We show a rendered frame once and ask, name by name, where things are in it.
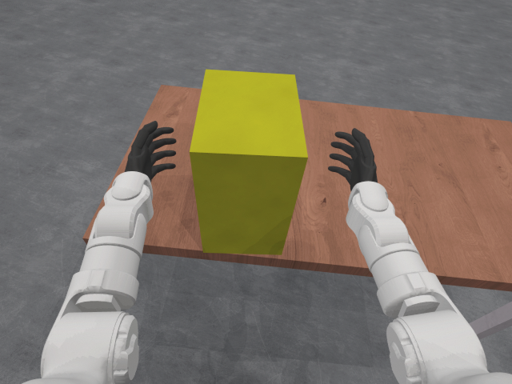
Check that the robot left upper arm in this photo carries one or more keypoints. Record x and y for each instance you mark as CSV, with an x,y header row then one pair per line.
x,y
92,348

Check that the robot left hand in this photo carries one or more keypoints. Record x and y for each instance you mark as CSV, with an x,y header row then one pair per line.
x,y
141,158

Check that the robot right hand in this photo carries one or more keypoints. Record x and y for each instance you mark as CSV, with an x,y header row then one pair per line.
x,y
361,165

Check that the robot right upper arm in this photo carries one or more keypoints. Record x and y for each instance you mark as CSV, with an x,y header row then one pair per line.
x,y
437,348

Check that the table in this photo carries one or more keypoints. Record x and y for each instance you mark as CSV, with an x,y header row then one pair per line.
x,y
448,177

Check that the left robot forearm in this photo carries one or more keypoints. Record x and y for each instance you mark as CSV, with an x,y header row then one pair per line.
x,y
107,280

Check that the right robot forearm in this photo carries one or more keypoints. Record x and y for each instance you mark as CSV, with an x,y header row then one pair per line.
x,y
405,286

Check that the carton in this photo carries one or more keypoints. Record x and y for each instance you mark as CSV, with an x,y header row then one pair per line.
x,y
248,156

